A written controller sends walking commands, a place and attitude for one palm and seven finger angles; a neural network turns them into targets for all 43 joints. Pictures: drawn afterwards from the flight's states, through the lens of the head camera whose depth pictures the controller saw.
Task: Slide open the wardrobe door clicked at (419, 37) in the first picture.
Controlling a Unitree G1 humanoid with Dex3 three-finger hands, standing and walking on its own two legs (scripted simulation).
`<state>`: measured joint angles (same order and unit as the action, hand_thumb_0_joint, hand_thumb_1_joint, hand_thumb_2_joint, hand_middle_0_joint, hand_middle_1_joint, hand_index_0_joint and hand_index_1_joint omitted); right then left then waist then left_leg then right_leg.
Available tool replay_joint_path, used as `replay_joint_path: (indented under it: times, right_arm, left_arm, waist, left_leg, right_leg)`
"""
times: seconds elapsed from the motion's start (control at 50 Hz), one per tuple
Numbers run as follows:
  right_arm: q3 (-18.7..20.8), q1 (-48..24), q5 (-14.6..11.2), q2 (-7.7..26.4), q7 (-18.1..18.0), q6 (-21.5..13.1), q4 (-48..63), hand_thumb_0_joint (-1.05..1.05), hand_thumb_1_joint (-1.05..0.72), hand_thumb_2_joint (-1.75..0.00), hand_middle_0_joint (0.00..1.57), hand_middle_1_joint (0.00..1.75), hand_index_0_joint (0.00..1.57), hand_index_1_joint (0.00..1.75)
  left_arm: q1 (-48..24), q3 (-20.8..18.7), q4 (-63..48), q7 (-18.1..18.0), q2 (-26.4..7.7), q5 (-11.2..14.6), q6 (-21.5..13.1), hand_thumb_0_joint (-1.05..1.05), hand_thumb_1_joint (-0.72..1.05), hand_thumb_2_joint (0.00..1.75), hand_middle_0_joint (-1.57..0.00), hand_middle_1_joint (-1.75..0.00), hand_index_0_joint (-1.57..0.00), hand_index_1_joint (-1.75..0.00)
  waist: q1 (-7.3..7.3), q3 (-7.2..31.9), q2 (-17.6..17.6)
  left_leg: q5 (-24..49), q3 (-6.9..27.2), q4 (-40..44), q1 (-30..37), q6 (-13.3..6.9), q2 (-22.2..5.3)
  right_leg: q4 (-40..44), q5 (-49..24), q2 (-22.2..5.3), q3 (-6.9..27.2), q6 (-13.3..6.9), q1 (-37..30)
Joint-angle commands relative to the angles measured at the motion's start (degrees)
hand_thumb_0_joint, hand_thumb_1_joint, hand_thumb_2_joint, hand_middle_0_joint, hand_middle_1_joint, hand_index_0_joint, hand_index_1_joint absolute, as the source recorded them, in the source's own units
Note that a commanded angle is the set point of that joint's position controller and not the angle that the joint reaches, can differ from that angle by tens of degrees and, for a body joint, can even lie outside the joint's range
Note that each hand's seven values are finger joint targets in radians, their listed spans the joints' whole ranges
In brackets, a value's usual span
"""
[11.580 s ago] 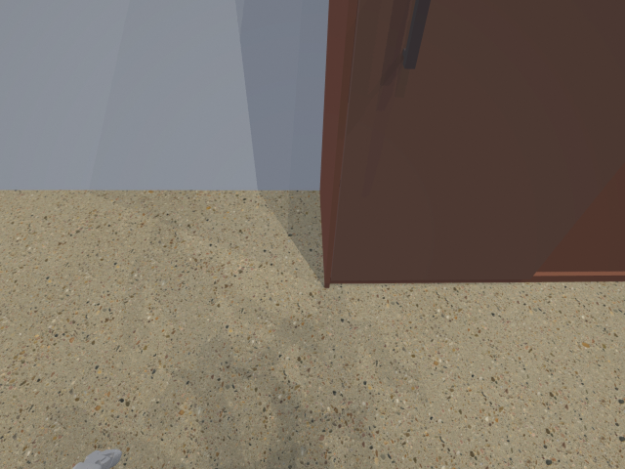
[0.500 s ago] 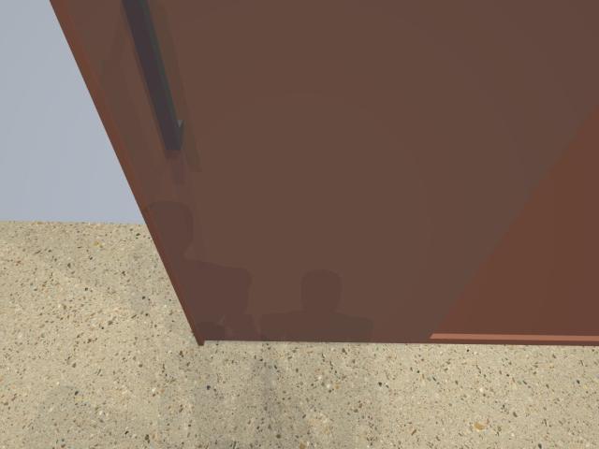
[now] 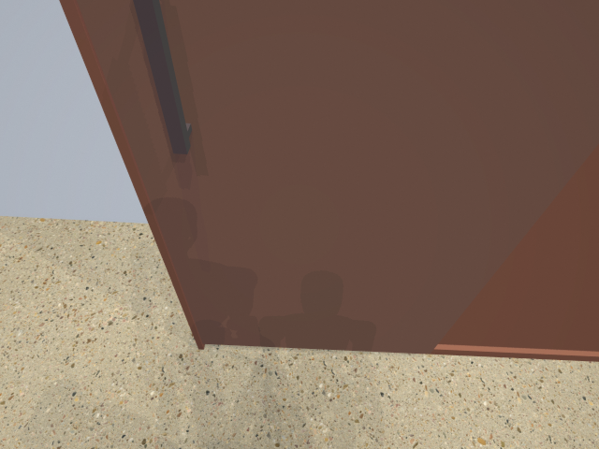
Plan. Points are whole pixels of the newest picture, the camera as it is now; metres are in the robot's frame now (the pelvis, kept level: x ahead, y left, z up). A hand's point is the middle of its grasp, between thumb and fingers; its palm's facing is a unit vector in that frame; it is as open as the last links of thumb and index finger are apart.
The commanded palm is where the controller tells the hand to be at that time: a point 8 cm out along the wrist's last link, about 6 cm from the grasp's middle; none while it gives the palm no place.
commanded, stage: shuffle to correct the standing spot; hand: left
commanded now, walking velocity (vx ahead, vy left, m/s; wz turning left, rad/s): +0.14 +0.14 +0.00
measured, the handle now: (167, 64) +0.52 +0.23 +0.25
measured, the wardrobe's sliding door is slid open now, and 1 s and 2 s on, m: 0.00 0.00 0.00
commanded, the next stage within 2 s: come to a stop and stand still in 0.06 s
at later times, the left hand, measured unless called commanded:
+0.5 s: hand out of the picture +0.11 +0.20 -0.17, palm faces +0.05 -0.97 -0.22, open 7.3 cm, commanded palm none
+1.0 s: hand out of the picture +0.03 +0.20 -0.16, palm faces -0.01 -0.97 -0.24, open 7.4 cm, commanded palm none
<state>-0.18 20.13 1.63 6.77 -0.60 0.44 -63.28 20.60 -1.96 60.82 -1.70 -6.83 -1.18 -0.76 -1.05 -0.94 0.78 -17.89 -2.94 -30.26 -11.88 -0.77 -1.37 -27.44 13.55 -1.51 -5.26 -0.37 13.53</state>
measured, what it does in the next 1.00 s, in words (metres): stands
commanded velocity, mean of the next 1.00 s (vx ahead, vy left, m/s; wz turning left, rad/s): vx -0.03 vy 0.01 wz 0.00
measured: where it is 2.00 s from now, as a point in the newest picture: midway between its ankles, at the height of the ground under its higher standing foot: outside the picture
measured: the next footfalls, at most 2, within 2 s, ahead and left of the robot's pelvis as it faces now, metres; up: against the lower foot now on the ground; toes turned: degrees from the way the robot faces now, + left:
none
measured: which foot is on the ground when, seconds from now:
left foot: down 0.00-1.00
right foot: down 0.00-1.00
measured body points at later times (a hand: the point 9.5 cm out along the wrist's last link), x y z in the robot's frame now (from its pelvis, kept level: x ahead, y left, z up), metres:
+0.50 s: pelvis +0.05 +0.02 +0.00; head +0.09 +0.02 +0.45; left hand +0.10 +0.25 -0.15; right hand +0.04 -0.18 -0.17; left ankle -0.02 +0.11 -0.73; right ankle +0.06 -0.08 -0.73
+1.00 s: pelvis +0.00 +0.01 +0.00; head +0.00 -0.01 +0.45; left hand +0.03 +0.25 -0.14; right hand +0.03 -0.22 -0.16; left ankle -0.02 +0.11 -0.74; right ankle +0.06 -0.08 -0.74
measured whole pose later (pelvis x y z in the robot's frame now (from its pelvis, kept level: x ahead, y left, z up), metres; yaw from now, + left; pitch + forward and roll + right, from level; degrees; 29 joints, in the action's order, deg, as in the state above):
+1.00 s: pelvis +0.00 +0.01 +0.00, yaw -2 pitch -1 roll +1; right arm -0.9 17.2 1.5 11.2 -0.4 0.0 -56.6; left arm 16.8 0.8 59.5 -1.2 -10.0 -0.6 -0.2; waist -0.2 -0.7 -1.7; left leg -16.3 -5.9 -25.4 -7.8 -2.0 1.2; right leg -27.2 9.7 -0.6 -4.9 -2.7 16.5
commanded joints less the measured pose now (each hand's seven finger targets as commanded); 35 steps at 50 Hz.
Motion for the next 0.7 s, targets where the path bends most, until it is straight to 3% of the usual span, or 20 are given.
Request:
replay_joint_path:
  times: [0.0, 0.04, 0.06, 0.08, 0.1, 0.14, 0.2, 0.24, 0.26, 0.28, 0.3, 0.32, 0.34, 0.42, 0.5, 0.6, 0.62, 0.64, 0.66, 0.68]
  right_arm:
    - [1.1, 6.1, -0.3, 3.0, -0.3, -1.1, 2.0, 0.0, -0.9, -0.9, 0.2, 0.3, 0.2, 0.3]
    - [1.2, 8.3, -0.3, 4.3, -0.4, -1.6, 1.5, 0.0, -0.9, -0.9, 0.2, 0.3, 0.2, 0.3]
    - [1.5, 9.7, -0.2, 6.3, -0.7, -1.8, 1.4, 0.0, -0.9, -0.9, 0.2, 0.3, 0.2, 0.3]
    - [1.7, 10.2, -0.3, 7.7, -1.0, -1.8, 1.7, 0.0, -0.9, -0.9, 0.2, 0.3, 0.2, 0.3]
    - [1.4, 10.9, -0.3, 6.9, -1.3, -1.9, 1.8, 0.0, -0.9, -0.9, 0.2, 0.3, 0.2, 0.3]
    - [1.1, 10.4, 0.1, 6.7, -1.4, -2.2, 2.1, 0.0, -0.9, -0.9, 0.2, 0.3, 0.2, 0.3]
    - [0.7, 8.6, -0.1, 6.0, -2.1, -2.8, 2.2, 0.0, -0.9, -0.9, 0.2, 0.3, 0.2, 0.3]
    - [0.7, 6.7, -0.9, 6.3, -2.7, -3.1, 1.9, 0.0, -0.9, -0.9, 0.2, 0.3, 0.2, 0.3]
    - [0.8, 6.4, -1.4, 5.8, -2.7, -3.5, 2.1, 0.0, -0.9, -0.9, 0.2, 0.3, 0.2, 0.3]
    - [0.9, 6.2, -1.6, 5.2, -2.7, -3.5, 2.4, 0.0, -0.9, -0.9, 0.2, 0.3, 0.2, 0.3]
    - [1.1, 5.8, -1.6, 4.7, -2.8, -3.1, 2.0, 0.0, -0.9, -0.9, 0.2, 0.3, 0.2, 0.3]
    - [1.2, 5.6, -1.5, 4.1, -2.8, -2.3, 1.7, 0.0, -0.9, -0.9, 0.2, 0.3, 0.2, 0.3]
    - [1.4, 5.6, -1.5, 3.9, -2.8, -2.0, 1.3, 0.0, -0.9, -0.9, 0.2, 0.3, 0.2, 0.3]
    - [2.3, 4.7, -1.2, 4.9, -2.8, -1.5, 1.4, 0.0, -0.9, -0.9, 0.2, 0.3, 0.2, 0.3]
    - [3.2, 2.2, -0.9, 5.3, -2.6, -0.9, 2.5, 0.0, -0.9, -0.9, 0.2, 0.3, 0.2, 0.3]
    - [2.6, -0.2, -0.6, 4.7, -2.1, -0.7, 3.6, 0.0, -0.9, -0.9, 0.2, 0.3, 0.2, 0.3]
    - [3.4, -7.2, -2.0, 10.2, -1.5, -1.2, 8.5, 0.0, -0.9, -0.9, 0.2, 0.3, 0.2, 0.3]
    - [3.1, -4.2, -1.5, 6.6, -1.1, -0.9, 10.3, 0.0, -0.9, -0.9, 0.2, 0.3, 0.2, 0.3]
    - [2.5, -2.5, -1.5, 5.4, -0.9, -0.5, 9.8, 0.0, -0.9, -0.9, 0.2, 0.3, 0.2, 0.3]
    - [2.2, -0.6, -1.2, 5.2, -0.7, -0.5, 9.6, 0.0, -0.9, -0.9, 0.2, 0.3, 0.2, 0.3]
  left_arm:
    - [2.8, -2.6, -2.7, -0.6, -7.6, -0.3, -0.2, 0.0, 0.9, 0.9, -0.2, -0.3, -0.2, -0.3]
    - [1.5, -2.2, -3.4, -0.2, -5.9, -0.3, 0.1, 0.0, 0.9, 0.9, -0.2, -0.3, -0.2, -0.3]
    - [0.9, -1.7, -3.8, 0.0, -4.2, -0.4, 0.2, 0.0, 0.9, 0.9, -0.2, -0.3, -0.2, -0.3]
    - [0.1, -1.2, -4.6, 0.2, -2.7, -0.7, 0.1, 0.0, 0.9, 0.9, -0.2, -0.3, -0.2, -0.3]
    - [-1.6, -0.8, -5.3, 0.2, -2.6, -0.9, -0.2, 0.0, 0.9, 0.9, -0.2, -0.3, -0.2, -0.3]
    - [-2.4, -0.7, -5.2, 0.4, -1.7, -0.4, -0.7, 0.0, 0.9, 0.9, -0.2, -0.3, -0.2, -0.3]
    - [-2.1, -0.5, -4.3, 0.4, -1.0, 0.0, -0.7, 0.0, 0.9, 0.9, -0.2, -0.3, -0.2, -0.3]
    - [1.1, -0.5, -2.6, 0.0, -2.1, 0.4, -0.9, 0.0, 0.9, 0.9, -0.2, -0.3, -0.2, -0.3]
    - [3.6, -0.8, -1.4, -0.4, -4.1, 0.5, -1.1, 0.0, 0.9, 0.9, -0.2, -0.3, -0.2, -0.3]
    - [4.5, -0.7, -0.5, -0.7, -5.6, 0.7, -1.1, 0.0, 0.9, 0.9, -0.2, -0.3, -0.2, -0.3]
    - [3.3, -0.5, -0.5, -0.7, -5.8, 0.8, -0.8, 0.0, 0.9, 0.9, -0.2, -0.3, -0.2, -0.3]
    - [2.3, -0.6, -0.9, -0.9, -5.8, 1.0, -0.7, 0.0, 0.9, 0.9, -0.2, -0.3, -0.2, -0.3]
    - [1.4, -0.5, -1.1, -1.2, -5.6, 1.0, -0.5, 0.0, 0.9, 0.9, -0.2, -0.3, -0.2, -0.3]
    - [-0.3, -1.2, -3.5, -1.6, -6.7, 0.6, 0.1, 0.0, 0.9, 0.9, -0.2, -0.3, -0.2, -0.3]
    - [-2.1, -1.6, -4.9, -1.6, -6.8, 0.2, 0.7, 0.0, 0.9, 0.9, -0.2, -0.3, -0.2, -0.3]
    - [-4.3, -1.0, -5.9, -1.4, -6.3, 0.1, 1.1, 0.0, 0.9, 0.9, -0.2, -0.3, -0.2, -0.3]
    - [1.6, -0.9, -3.3, -2.9, -9.8, 0.6, 0.3, 0.0, 0.9, 0.9, -0.2, -0.3, -0.2, -0.3]
    - [-1.5, -0.8, -6.0, -2.6, -11.2, 0.5, -0.1, 0.0, 0.9, 0.9, -0.2, -0.3, -0.2, -0.3]
    - [-4.1, -0.4, -6.6, -2.2, -11.1, 0.4, -0.4, 0.0, 0.9, 0.9, -0.2, -0.3, -0.2, -0.3]
    - [-6.1, -0.1, -7.7, -1.8, -10.8, 0.3, -0.3, 0.0, 0.9, 0.9, -0.2, -0.3, -0.2, -0.3]
  waist:
    - [1.16, -6.5, 3.3]
    - [1.6, -7.0, -5.1]
    - [2.13, -6.5, -11.3]
    - [2.2, -7.2, -14.6]
    - [2.59, -7.8, -13.7]
    - [2.28, -6.6, -9.4]
    - [1.17, -3.2, -5.5]
    - [-0.74, -0.1, -4.2]
    - [-1.46, 1.6, -2.2]
    - [-1.05, 2.0, -0.9]
    - [-0.39, 0.3, -1.0]
    - [-0.09, -0.4, 3.0]
    - [0.12, -0.6, 4.2]
    - [0.12, 2.6, -0.2]
    - [0.56, 3.3, -0.5]
    - [0.71, 1.7, -0.8]
    - [-1.36, 3.4, -1.7]
    - [1.03, 6.1, 1.9]
    - [2.45, 6.2, 2.4]
    - [3.35, 3.6, -2.0]
  left_leg:
    - [-1.7, -0.3, 3.7, -2.9, -0.2, -0.4]
    - [-1.1, 4.5, 9.6, -1.2, -1.7, -3.1]
    - [-1.6, 10.1, 13.7, -0.1, -3.7, -7.3]
    - [0.6, 14.5, 16.8, 1.6, -6.3, -10.9]
    - [8.5, 16.1, 16.8, 4.7, -8.8, -12.1]
    - [23.7, 14.5, 13.5, 8.0, -11.3, -12.9]
    - [44.7, 9.5, 9.3, 9.5, -9.2, -10.9]
    - [51.5, 6.9, 5.0, 8.8, -5.1, -8.7]
    - [47.7, 5.3, 3.2, 4.2, -2.8, -7.0]
    - [38.1, 4.3, 3.6, -0.4, -0.8, -5.2]
    - [32.3, 4.1, 5.6, -1.5, 0.4, -4.4]
    - [30.0, 4.2, 5.7, -1.1, 0.5, -4.6]
    - [29.7, 4.0, 5.9, -0.3, 0.4, -4.8]
    - [41.8, 3.3, 3.4, 4.2, -0.2, -5.7]
    - [39.6, 3.5, 1.4, 5.2, -0.9, -5.9]
    - [24.4, 5.3, 4.8, 1.4, -1.4, -5.8]
    - [27.3, 1.9, -4.3, 1.1, -0.2, -7.2]
    - [4.6, 2.2, -3.1, -2.7, 0.3, -2.0]
    - [-3.3, 1.5, 0.0, -0.9, 0.4, -1.4]
    - [-2.0, 2.0, 3.2, 1.2, -0.1, -1.2]
  right_leg:
    - [11.6, 16.4, -11.8, 13.2, -6.6, 4.5]
    - [2.5, 11.9, -6.1, 6.2, -4.2, 6.2]
    - [-4.8, 9.0, -2.7, 0.9, -2.7, 7.6]
    - [-10.6, 9.7, -0.6, -2.0, -1.7, 10.9]
    - [-15.0, 13.2, -0.5, -1.5, -1.7, 14.9]
    - [-18.1, 16.5, -1.9, -0.7, -1.9, 16.4]
    - [-9.1, 10.0, -2.1, -0.4, -0.9, 9.2]
    - [2.4, -3.7, -2.3, 0.8, -0.4, -0.8]
    - [2.7, -16.3, -4.0, 3.5, -1.1, -8.7]
    - [-0.2, -29.3, -7.5, 6.4, -2.7, -13.3]
    - [-2.2, -35.2, -9.2, 6.7, -3.6, -12.3]
    - [-3.7, -37.5, -9.3, 6.9, -4.1, -10.9]
    - [-4.2, -38.0, -9.4, 6.6, -4.1, -9.4]
    - [-6.9, -35.6, -8.0, 5.6, -2.8, -6.6]
    - [-7.1, -30.4, -7.7, 6.0, -3.3, -3.6]
    - [-4.3, -19.6, -7.3, 7.7, -3.7, -2.8]
    - [-3.5, -31.8, -8.5, 8.0, -2.5, -2.8]
    - [-1.3, -26.0, -12.2, 14.1, -5.7, -5.0]
    - [1.1, -16.9, -13.8, 15.6, -7.3, -2.3]
    - [2.1, -5.4, -11.7, 14.5, -7.3, 2.6]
